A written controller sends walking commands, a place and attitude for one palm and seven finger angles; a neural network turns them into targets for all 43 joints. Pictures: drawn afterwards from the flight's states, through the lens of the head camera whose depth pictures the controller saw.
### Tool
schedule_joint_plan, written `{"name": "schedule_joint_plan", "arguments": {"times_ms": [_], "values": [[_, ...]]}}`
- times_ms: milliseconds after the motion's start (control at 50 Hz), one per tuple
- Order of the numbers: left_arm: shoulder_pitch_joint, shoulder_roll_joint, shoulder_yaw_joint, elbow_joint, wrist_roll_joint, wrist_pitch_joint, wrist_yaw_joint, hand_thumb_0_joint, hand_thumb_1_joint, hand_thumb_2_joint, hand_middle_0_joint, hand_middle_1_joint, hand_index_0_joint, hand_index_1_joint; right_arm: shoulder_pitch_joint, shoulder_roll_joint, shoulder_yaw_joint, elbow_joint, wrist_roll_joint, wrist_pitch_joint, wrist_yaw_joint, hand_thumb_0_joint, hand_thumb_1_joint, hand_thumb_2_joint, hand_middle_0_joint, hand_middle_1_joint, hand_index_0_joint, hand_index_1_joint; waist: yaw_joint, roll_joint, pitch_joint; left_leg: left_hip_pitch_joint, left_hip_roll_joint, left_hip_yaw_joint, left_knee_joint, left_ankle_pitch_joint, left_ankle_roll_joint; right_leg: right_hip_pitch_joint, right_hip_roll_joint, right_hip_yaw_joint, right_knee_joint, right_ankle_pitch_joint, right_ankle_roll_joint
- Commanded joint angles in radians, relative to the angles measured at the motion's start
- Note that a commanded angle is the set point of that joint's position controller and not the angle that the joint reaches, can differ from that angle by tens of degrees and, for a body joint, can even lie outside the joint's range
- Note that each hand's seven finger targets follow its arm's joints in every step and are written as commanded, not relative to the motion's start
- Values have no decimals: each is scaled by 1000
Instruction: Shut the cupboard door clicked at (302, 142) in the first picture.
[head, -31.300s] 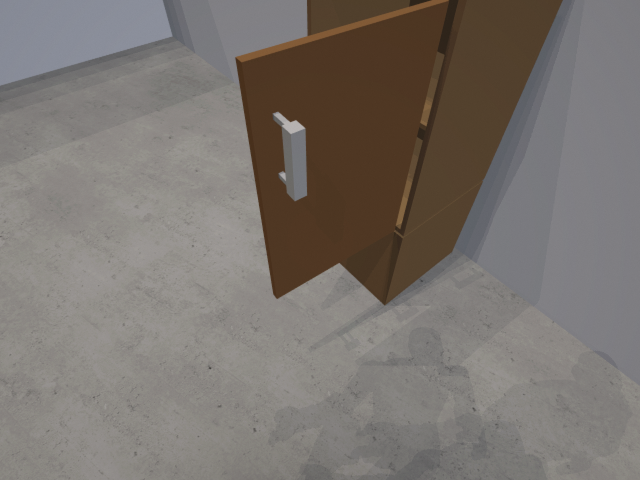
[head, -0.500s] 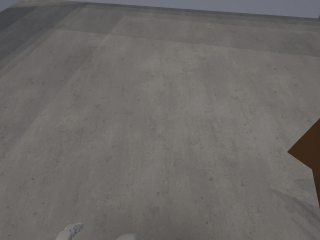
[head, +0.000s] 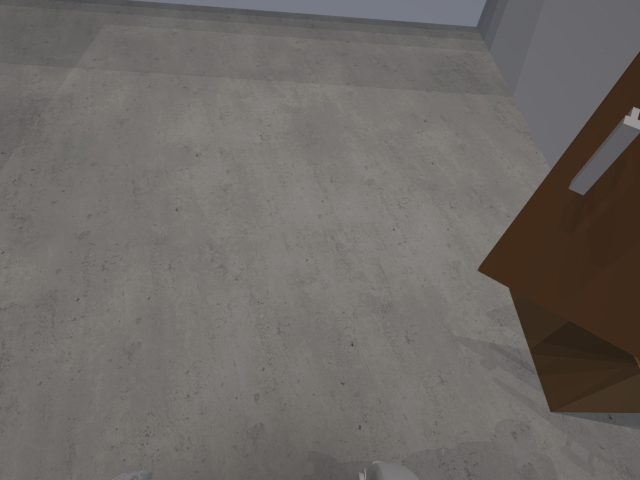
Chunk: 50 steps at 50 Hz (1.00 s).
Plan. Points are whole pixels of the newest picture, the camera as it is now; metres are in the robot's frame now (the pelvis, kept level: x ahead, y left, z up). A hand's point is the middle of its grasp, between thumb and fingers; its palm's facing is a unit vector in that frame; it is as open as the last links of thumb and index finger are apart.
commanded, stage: turn to face it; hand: left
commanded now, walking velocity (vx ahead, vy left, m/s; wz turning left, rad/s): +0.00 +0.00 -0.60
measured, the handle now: (605, 151) +0.60 -0.41 +0.09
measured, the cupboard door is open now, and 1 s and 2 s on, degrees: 55 55 55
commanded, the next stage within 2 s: take the last steps up to it in 0.84 s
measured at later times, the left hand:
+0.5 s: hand (216, 472) +0.15 +0.15 -0.17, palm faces -0.25 -0.94 -0.23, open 7.4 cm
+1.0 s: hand (258, 430) +0.20 +0.10 -0.16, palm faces -0.46 -0.85 -0.27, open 7.4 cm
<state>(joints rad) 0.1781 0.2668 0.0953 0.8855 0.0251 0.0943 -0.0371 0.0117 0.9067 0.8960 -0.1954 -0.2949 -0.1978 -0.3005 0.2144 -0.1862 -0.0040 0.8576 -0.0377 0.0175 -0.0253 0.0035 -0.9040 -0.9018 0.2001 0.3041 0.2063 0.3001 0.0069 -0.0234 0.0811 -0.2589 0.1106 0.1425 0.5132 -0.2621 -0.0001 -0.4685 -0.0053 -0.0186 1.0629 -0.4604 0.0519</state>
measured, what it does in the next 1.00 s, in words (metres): steps on the spot, turning right: right foot, then left foot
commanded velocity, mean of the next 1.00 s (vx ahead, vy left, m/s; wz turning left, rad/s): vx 0.02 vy -0.01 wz -0.43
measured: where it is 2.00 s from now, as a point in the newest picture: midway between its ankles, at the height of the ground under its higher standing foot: outside the picture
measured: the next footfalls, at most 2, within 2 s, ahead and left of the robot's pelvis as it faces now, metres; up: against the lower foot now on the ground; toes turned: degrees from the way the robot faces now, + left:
right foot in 0.18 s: +0.02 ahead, -0.14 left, +0.00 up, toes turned -11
left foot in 0.56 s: +0.12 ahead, +0.09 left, +0.00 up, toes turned -15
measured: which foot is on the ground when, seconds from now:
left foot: down 0.00-0.18, up 0.20-0.54, down 0.56-0.90, up 0.92-1.00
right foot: up 0.00-0.16, down 0.18-0.56, up 0.58-0.88, down 0.90-1.00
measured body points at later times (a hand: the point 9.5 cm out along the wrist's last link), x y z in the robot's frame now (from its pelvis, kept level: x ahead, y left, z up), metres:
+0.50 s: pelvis +0.02 -0.02 +0.00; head +0.06 -0.04 +0.44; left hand +0.16 +0.20 -0.15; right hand +0.04 -0.30 -0.14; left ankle +0.07 +0.11 -0.71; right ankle -0.02 -0.14 -0.74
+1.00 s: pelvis +0.03 -0.04 -0.01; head +0.05 -0.08 +0.44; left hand +0.23 +0.14 -0.14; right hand -0.07 -0.28 -0.17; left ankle +0.06 +0.09 -0.69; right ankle -0.04 -0.13 -0.74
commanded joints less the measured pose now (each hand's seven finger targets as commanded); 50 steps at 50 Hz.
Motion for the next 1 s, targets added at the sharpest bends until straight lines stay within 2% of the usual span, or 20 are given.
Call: {"name": "schedule_joint_plan", "arguments": {"times_ms": [0,80,120,160,200,220,300,420,480,500,540,560,620,680,780,840,880,900,920,980], "values": [[-61,29,-1,-107,-5,-35,-8,0,900,900,-200,-300,-200,-300,77,-230,-81,-30,4,-16,-17,0,-900,-900,200,300,200,300,-51,218,-129,178,234,-119,-134,374,122,-11,-17,-41,-159,4,3],[-34,35,-4,-103,-5,-47,-4,0,900,900,-200,-300,-200,-300,57,-250,-93,-24,7,-8,-3,0,-900,-900,200,300,200,300,-38,245,-129,137,249,-72,-59,383,101,117,5,-83,-365,54,-21],[61,70,5,-73,-4,-58,0,0,900,900,-200,-300,-200,-300,18,-250,-97,-31,16,-5,3,0,-900,-900,200,300,200,300,19,158,-157,40,206,-5,87,275,27,304,2,-76,-595,269,-44],[153,244,35,-41,4,-80,27,0,900,900,-200,-300,-200,-300,-52,-129,-69,-100,23,2,13,0,-900,-900,200,300,200,300,75,-320,-130,-351,-30,31,494,-388,-79,463,-355,438,-733,741,-206],[130,208,32,-47,-7,-78,49,0,900,900,-200,-300,-200,-300,-66,-150,-70,-88,25,21,2,0,-900,-900,200,300,200,300,53,-185,-103,-396,3,-143,666,-297,-70,387,-348,391,-742,638,-277],[64,187,30,-60,-4,-78,56,0,900,900,-200,-300,-200,-300,-57,-151,-70,-76,24,19,-1,0,-900,-900,200,300,200,300,26,-247,-102,-427,9,-152,675,-254,-78,395,-312,393,-740,585,-268],[1,151,12,-84,-2,-82,54,0,900,900,-200,-300,-200,-300,-30,-148,-67,-46,23,15,11,0,-900,-900,200,300,200,300,-8,-136,-140,-290,-17,-120,529,-149,-97,345,-214,239,-673,695,-233],[29,178,22,-67,2,-74,47,0,900,900,-200,-300,-200,-300,-41,-132,-65,-60,29,12,8,0,-900,-900,200,300,200,300,6,-120,-137,-196,-69,-106,301,-151,-90,319,-206,328,-667,609,-241],[-9,162,20,-65,-2,-69,46,0,900,900,-200,-300,-200,-300,24,-134,-63,-39,34,-1,1,0,-900,-900,200,300,200,300,-29,-122,-141,-31,-86,-112,58,-32,-78,238,-171,344,-603,595,-191],[-25,144,16,-71,-9,-65,46,0,900,900,-200,-300,-200,-300,70,-150,-66,-22,32,-9,-3,0,-900,-900,200,300,200,300,-53,-88,-157,93,-67,-118,-68,65,-69,163,-132,316,-559,526,-150],[23,48,-5,-93,-22,-58,35,0,900,900,-200,-300,-200,-300,108,-304,-88,-28,12,-21,-10,0,-900,-900,200,300,200,300,-50,350,-170,233,305,-485,-213,279,88,-74,80,81,-221,-100,-40],[1,77,-1,-95,-12,-54,35,0,900,900,-200,-300,-200,-300,106,-298,-82,-35,4,-14,-13,0,-900,-900,200,300,200,300,-59,277,-143,133,357,-490,-214,281,161,-43,40,84,-43,-167,-40],[5,81,12,-65,1,-44,15,0,900,900,-200,-300,-200,-300,-1,-229,-63,-59,0,-19,-18,0,-900,-900,200,300,200,300,-10,222,-69,35,250,-327,-222,252,145,-56,-4,64,91,-50,-19],[2,42,-4,-60,-4,-42,8,0,900,900,-200,-300,-200,-300,19,-212,-60,-39,1,-18,-22,0,-900,-900,200,300,200,300,-17,210,-101,136,195,-183,-150,450,128,-36,-8,4,-37,-21,-9],[-19,17,-22,-57,-6,-52,12,0,900,900,-200,-300,-200,-300,83,-228,-76,11,5,-9,-12,0,-900,-900,200,300,200,300,-44,243,-142,167,202,-152,-86,494,128,105,16,-56,-329,17,-24],[85,46,-12,-17,-5,-66,18,0,900,900,-200,-300,-200,-300,45,-225,-83,16,18,-3,-4,0,-900,-900,200,300,200,300,12,162,-169,63,153,-87,30,329,50,320,9,-47,-625,302,-45],[148,194,14,9,7,-88,39,0,900,900,-200,-300,-200,-300,3,-107,-59,-29,28,-2,7,0,-900,-900,200,300,200,300,46,-246,-139,-280,-53,21,332,-303,-58,494,-329,375,-734,731,-184],[167,205,9,18,-4,-89,45,0,900,900,-200,-300,-200,-300,-25,-130,-58,-26,29,15,-1,0,-900,-900,200,300,200,300,61,-190,-137,-263,-37,-94,469,-373,-53,396,-391,387,-741,732,-276],[120,174,2,10,-1,-85,50,0,900,900,-200,-300,-200,-300,-23,-111,-58,-13,26,19,0,0,-900,-900,200,300,200,300,31,-135,-88,-303,-41,-131,539,-313,-49,378,-334,325,-740,696,-280],[46,105,-8,6,-6,-87,59,0,900,900,-200,-300,-200,-300,21,-141,-64,30,16,14,6,0,-900,-900,200,300,200,300,-7,-237,-98,-337,-13,-126,605,-196,-67,405,-238,232,-755,538,-251]]}}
